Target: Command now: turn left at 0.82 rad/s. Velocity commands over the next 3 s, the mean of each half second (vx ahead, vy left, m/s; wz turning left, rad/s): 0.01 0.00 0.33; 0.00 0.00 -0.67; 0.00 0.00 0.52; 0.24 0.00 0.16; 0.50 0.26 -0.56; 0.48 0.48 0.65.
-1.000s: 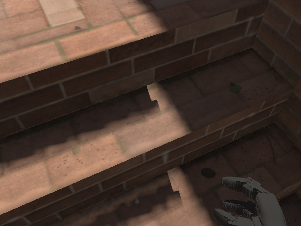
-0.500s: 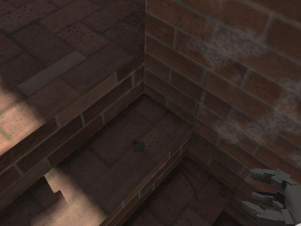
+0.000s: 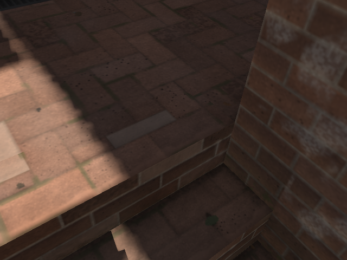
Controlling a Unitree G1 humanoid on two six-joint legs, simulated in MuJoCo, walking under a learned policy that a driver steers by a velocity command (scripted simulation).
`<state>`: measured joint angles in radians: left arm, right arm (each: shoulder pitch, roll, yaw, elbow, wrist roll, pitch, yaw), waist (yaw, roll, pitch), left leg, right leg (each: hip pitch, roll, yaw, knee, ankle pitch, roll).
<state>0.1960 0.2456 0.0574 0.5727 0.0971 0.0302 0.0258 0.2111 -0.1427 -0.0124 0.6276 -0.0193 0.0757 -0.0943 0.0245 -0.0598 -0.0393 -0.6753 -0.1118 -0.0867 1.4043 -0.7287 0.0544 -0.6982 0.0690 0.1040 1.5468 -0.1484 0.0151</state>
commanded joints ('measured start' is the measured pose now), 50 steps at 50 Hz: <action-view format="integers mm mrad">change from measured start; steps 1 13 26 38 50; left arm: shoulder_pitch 100 278 240 189 65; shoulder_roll -15 -70 28 76 71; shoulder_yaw -21 -53 22 68 72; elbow -60 5 98 104 106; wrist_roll -19 -100 -84 -59 -86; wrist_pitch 7 1 -99 -74 0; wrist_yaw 2 1 63 90 55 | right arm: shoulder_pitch -304 -232 -291 -272 -94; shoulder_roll -97 -66 -1 -31 -54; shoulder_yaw -26 -22 -13 0 14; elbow -122 -144 -169 -170 -191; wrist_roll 2 -15 -58 -40 28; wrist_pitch -54 -46 -2 -46 -22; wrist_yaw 2 -50 58 22 -13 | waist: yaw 122 77 59 103 -38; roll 148 175 78 -43 -113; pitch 26 -99 45 -13 -26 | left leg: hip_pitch -78 90 -412 -363 444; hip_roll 99 66 105 48 103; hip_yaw -335 -316 63 -1 20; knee -461 -339 668 609 -809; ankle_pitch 595 569 671 457 351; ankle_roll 222 114 -54 -56 -16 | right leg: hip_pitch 32 518 582 589 343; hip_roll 26 -74 -234 -170 -76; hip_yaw -36 -162 313 524 375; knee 100 -1193 -1209 -1214 -1296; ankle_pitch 69 384 -176 -130 -17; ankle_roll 16 -85 -247 -292 -120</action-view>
